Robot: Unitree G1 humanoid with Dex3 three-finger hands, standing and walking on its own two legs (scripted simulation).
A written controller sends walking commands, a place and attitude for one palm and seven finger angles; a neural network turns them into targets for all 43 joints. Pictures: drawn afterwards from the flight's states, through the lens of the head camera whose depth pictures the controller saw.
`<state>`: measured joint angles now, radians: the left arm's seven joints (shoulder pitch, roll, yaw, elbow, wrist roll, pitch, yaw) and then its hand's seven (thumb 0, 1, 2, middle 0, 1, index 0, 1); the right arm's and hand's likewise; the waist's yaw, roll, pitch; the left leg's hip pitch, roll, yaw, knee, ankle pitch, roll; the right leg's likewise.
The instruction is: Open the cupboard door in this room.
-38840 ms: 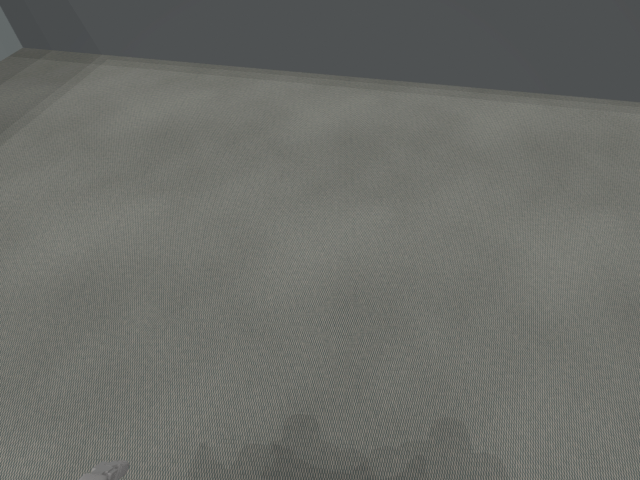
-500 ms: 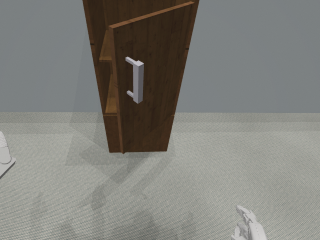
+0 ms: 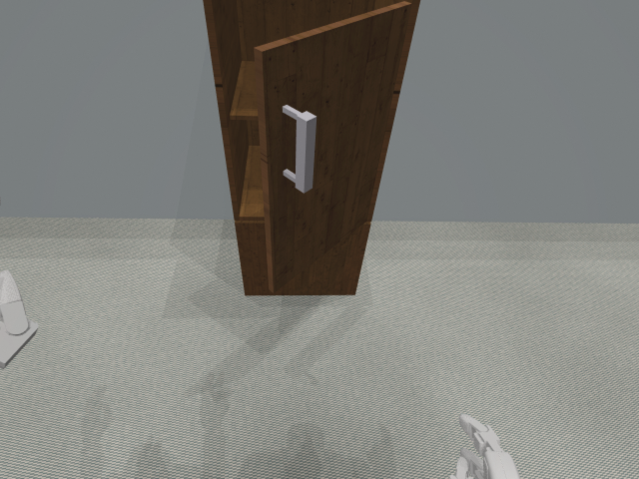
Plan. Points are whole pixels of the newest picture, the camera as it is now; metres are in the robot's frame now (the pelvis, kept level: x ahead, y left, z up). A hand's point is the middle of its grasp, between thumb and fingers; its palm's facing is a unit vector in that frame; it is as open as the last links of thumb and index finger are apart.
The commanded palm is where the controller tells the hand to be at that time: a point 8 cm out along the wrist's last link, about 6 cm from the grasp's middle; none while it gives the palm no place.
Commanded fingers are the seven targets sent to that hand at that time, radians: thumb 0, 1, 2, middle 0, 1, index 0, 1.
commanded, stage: stop stepping back and stand still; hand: left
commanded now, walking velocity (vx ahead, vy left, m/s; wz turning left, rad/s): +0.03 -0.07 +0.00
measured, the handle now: (296, 149) +0.62 +0.06 +0.09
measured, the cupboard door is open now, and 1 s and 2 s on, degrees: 44 44 44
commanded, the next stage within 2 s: let the arm hang, fingers relaxed in 0.04 s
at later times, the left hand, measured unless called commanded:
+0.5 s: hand out of the picture +0.01 +0.19 -0.17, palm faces +0.12 -0.97 -0.19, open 6.8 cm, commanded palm none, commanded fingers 0.00 0.90 0.90 -0.20 -0.30 -0.20 -0.30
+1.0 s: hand out of the picture -0.01 +0.19 -0.16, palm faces +0.07 -0.98 -0.20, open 7.4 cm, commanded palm none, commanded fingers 0.00 0.90 0.90 -0.20 -0.30 -0.20 -0.30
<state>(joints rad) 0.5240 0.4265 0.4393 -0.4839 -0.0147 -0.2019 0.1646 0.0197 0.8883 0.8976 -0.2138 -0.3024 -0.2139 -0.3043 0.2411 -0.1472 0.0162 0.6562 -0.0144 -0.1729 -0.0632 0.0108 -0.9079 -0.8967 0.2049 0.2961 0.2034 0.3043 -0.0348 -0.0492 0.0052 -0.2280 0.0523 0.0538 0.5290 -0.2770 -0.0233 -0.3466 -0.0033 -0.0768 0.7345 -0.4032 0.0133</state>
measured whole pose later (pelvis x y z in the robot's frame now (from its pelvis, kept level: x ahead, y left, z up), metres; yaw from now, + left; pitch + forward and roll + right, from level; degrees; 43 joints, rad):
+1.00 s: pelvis -0.01 +0.02 +0.01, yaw +2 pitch -2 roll +1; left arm 0.26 0.12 0.01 1.16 0.02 0.00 0.03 0.01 0.91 0.90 -0.20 -0.30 -0.20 -0.30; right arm 0.30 -0.12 0.01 1.15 -0.02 0.01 -0.02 0.00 -0.91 -0.90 0.20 0.30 0.20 0.30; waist -0.01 0.02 0.03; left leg -0.18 0.01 0.10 0.40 -0.20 0.02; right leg -0.23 -0.04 -0.12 0.43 -0.18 -0.03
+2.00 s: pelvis +0.01 +0.01 +0.01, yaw +2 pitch -1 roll +0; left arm 0.22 0.17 0.02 1.15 0.01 -0.01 0.03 0.01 0.91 0.90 -0.20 -0.30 -0.20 -0.30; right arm 0.23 -0.17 0.00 1.15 -0.02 0.01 -0.03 0.00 -0.91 -0.90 0.20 0.30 0.20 0.30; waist 0.00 0.02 0.05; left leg -0.14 0.03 0.09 0.37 -0.21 0.00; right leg -0.18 -0.01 -0.13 0.38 -0.18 -0.04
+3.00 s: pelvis +0.00 +0.02 +0.01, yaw -30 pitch +1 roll -2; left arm 0.16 0.26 0.09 0.90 0.03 0.06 -0.03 0.01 0.91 0.90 -0.20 -0.30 -0.20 -0.30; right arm 0.19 -0.21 -0.03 0.89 -0.04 0.02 -0.03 0.00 -0.91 -0.90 0.21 0.30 0.21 0.30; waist 0.02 -0.01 0.12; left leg -0.25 0.13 0.11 0.52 -0.27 -0.03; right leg -0.44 -0.02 -0.04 0.90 -0.45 0.05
